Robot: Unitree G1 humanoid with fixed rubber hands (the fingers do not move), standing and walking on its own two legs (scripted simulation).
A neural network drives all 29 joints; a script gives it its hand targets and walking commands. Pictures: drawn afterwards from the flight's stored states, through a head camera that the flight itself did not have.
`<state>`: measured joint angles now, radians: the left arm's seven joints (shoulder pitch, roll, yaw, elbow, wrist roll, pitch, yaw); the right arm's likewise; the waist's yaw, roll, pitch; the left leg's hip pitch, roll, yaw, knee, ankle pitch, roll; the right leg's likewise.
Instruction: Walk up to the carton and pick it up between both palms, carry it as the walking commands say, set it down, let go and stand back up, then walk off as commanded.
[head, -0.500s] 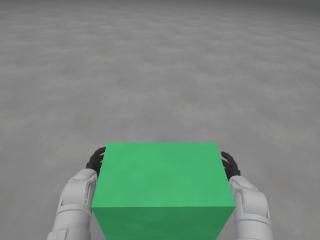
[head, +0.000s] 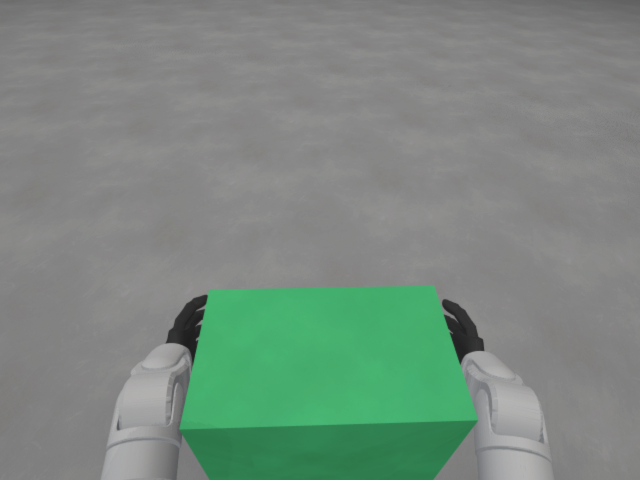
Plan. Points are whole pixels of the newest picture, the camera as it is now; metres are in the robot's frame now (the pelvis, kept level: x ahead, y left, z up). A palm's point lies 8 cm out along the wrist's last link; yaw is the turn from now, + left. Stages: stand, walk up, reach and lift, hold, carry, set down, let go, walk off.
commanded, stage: reach and lift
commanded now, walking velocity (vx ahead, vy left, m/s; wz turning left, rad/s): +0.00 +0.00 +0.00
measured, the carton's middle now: (322, 406) +0.24 -0.01 -0.01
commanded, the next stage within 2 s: hold in 0.34 s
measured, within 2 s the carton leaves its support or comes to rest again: neither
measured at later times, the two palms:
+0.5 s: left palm (183, 372) +0.27 +0.17 +0.03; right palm (468, 365) +0.27 -0.19 +0.04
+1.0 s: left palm (180, 376) +0.26 +0.17 +0.04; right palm (471, 369) +0.26 -0.19 +0.05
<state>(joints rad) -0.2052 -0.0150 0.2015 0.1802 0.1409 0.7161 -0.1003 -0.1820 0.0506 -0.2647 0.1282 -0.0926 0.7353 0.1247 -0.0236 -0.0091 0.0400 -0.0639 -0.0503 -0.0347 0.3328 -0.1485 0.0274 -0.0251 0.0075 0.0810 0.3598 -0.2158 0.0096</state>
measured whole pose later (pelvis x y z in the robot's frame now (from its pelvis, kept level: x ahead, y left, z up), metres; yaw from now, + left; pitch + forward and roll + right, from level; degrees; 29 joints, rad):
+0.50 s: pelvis +0.00 -0.02 +0.00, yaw +1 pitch -8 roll +1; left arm -0.10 0.02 0.16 0.09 0.08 0.72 -0.09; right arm -0.09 0.07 -0.19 0.02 -0.08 0.74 0.08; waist -0.01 -0.02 0.07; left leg -0.04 -0.03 -0.06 0.32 -0.15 0.00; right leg 0.00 0.03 0.05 0.36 -0.22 -0.02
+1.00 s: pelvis -0.02 -0.02 +0.00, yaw +1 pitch -8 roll +0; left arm -0.18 0.01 0.19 0.18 0.11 0.71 -0.10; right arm -0.17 0.07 -0.24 0.12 -0.10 0.73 0.10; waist -0.01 -0.02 0.05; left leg -0.07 -0.03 -0.07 0.35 -0.13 0.00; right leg -0.03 0.03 0.05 0.38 -0.21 -0.02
